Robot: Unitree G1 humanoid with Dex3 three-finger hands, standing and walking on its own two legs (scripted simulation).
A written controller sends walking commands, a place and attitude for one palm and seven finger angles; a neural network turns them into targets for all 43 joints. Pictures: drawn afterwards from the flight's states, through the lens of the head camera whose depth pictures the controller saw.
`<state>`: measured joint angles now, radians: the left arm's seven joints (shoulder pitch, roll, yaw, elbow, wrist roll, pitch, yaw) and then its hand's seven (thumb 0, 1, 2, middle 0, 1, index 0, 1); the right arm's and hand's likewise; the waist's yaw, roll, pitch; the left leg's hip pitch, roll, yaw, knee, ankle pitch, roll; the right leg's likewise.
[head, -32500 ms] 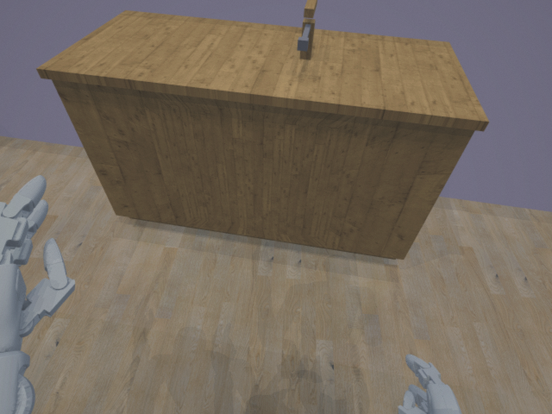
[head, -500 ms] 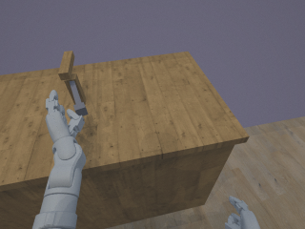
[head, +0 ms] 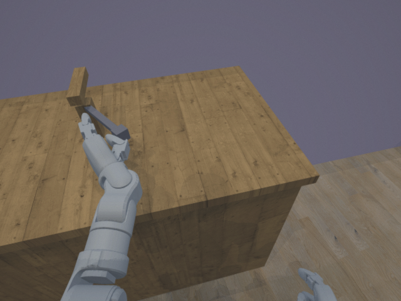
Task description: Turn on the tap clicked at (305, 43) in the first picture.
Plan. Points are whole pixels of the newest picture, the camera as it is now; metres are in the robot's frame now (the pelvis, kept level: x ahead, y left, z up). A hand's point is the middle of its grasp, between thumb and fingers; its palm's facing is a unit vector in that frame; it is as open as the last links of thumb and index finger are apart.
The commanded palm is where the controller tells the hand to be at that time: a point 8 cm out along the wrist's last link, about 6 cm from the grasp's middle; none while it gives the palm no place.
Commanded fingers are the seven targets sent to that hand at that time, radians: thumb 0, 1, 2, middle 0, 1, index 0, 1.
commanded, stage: push the lever round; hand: left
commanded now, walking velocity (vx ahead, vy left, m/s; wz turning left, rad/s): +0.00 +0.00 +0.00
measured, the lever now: (120, 134) +0.43 +0.20 +0.12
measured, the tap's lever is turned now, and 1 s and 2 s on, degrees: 33 62 73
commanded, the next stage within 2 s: lift the hand up off the lever in 1.34 s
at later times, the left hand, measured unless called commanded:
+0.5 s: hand (145, 132) +0.43 +0.14 +0.13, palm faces +0.73 -0.68 -0.09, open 7.5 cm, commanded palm +0.38 +0.16 +0.12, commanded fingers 0.00 0.90 0.90 -0.15 -0.15 -0.15 -0.15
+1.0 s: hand (157, 122) +0.47 +0.13 +0.12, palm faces +0.78 -0.61 -0.15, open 7.5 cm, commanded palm +0.42 +0.14 +0.12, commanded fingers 0.00 0.90 0.90 -0.15 -0.15 -0.15 -0.15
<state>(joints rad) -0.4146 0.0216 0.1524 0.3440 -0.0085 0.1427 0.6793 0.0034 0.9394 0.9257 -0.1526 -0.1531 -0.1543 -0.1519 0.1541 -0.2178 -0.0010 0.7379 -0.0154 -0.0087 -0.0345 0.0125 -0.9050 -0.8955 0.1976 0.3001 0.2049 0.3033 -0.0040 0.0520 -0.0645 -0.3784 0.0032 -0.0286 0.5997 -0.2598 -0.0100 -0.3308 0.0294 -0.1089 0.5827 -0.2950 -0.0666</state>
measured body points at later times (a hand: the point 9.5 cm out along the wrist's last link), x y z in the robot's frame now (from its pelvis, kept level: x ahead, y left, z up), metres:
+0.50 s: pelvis +0.00 -0.02 +0.00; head +0.01 -0.04 +0.44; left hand +0.38 +0.18 +0.14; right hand +0.15 -0.26 -0.13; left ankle +0.03 +0.13 -0.73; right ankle +0.01 -0.07 -0.73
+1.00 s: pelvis +0.01 -0.03 -0.01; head +0.04 -0.05 +0.44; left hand +0.42 +0.16 +0.13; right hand +0.12 -0.27 -0.15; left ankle +0.03 +0.13 -0.73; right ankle +0.01 -0.07 -0.73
